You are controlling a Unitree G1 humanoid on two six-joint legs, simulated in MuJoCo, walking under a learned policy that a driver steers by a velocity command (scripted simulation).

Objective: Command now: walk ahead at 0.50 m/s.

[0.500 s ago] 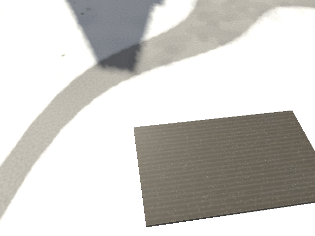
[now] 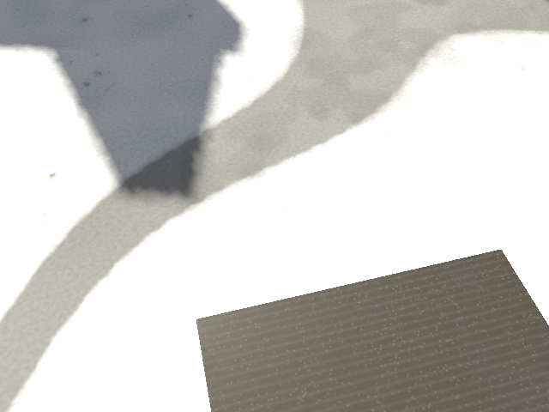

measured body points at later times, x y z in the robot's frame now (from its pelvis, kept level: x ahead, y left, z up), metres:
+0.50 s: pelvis +0.26 +0.03 +0.01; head +0.29 +0.03 +0.46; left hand +0.23 +0.30 -0.13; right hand +0.46 -0.22 -0.08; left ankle +0.39 +0.14 -0.71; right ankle +0.12 -0.11 -0.72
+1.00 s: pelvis +0.50 -0.01 +0.02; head +0.53 -0.03 +0.47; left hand +0.77 +0.15 -0.07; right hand +0.42 -0.28 -0.12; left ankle +0.39 +0.14 -0.71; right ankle +0.62 -0.17 -0.68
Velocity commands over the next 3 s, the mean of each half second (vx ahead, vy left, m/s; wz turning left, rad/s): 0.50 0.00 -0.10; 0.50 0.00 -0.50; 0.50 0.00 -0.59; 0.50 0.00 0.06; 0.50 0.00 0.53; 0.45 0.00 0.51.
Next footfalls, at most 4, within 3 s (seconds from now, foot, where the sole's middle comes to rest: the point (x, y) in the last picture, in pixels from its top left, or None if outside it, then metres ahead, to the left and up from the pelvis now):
0.48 left None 0.43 0.14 -0.74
1.04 right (352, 325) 0.65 -0.18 -0.74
1.58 left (329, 217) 1.01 -0.16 -0.76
2.02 right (435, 197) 1.06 -0.49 -0.76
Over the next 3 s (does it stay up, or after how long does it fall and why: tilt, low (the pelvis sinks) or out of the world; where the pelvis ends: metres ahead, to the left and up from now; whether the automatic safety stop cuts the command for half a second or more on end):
stays up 1.51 -0.45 0.00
